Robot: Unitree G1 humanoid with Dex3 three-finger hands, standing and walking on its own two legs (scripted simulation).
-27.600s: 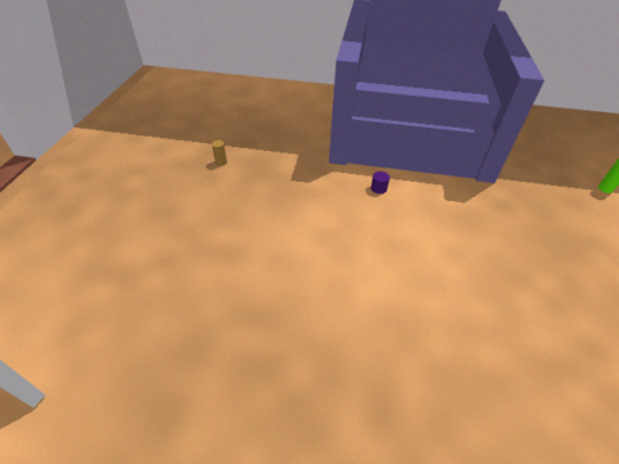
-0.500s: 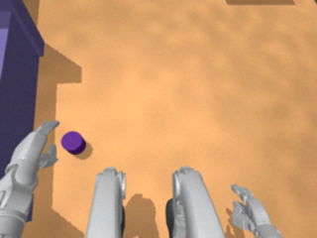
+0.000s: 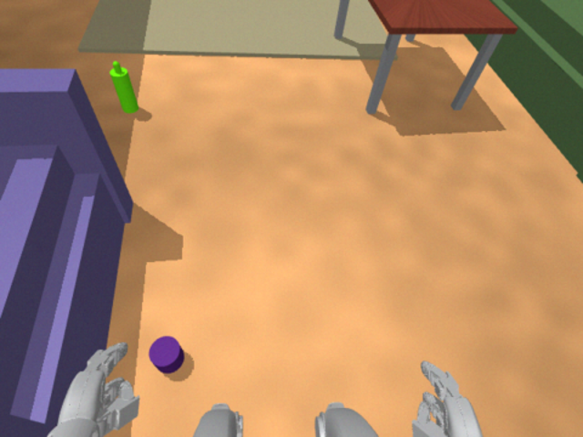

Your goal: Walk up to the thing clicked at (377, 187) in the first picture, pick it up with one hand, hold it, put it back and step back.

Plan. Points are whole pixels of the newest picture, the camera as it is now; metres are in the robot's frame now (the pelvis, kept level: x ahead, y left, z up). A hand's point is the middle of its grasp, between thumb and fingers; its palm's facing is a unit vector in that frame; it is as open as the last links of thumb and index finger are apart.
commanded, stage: home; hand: left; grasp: from above
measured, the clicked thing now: (167, 354) +0.43 +0.29 -0.63
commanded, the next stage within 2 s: none
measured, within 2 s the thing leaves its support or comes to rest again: neither
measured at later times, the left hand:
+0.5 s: hand (129, 422) +0.18 +0.17 +0.00, palm faces +0.07 -0.98 -0.19, open 7.4 cm
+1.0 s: hand (130, 424) +0.18 +0.17 +0.00, palm faces +0.06 -0.98 -0.19, open 7.4 cm
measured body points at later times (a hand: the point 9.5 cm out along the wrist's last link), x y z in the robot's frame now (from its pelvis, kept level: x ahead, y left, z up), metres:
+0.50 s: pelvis +0.03 -0.01 +0.05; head +0.03 +0.00 +0.50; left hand +0.17 +0.23 +0.02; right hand +0.20 -0.25 +0.00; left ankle +0.04 +0.11 -0.63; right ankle +0.03 -0.13 -0.63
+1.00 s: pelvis +0.02 -0.01 +0.05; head +0.03 +0.00 +0.50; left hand +0.17 +0.22 +0.02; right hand +0.18 -0.25 -0.01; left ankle +0.04 +0.11 -0.63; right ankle +0.03 -0.13 -0.63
